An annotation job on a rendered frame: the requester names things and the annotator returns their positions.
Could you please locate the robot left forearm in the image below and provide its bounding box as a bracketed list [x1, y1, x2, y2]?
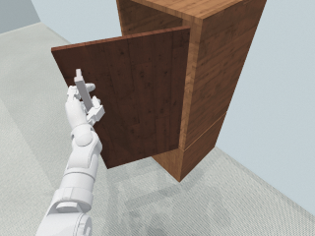
[35, 124, 102, 236]

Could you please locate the robot left hand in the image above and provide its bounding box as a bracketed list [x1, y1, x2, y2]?
[65, 83, 105, 130]

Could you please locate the cupboard door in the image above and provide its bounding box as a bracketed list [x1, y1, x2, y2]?
[50, 26, 191, 169]

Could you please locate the handle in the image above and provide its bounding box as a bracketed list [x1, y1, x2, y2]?
[74, 69, 94, 112]

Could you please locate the robot left upper arm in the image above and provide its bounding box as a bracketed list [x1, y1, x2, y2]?
[36, 212, 93, 236]

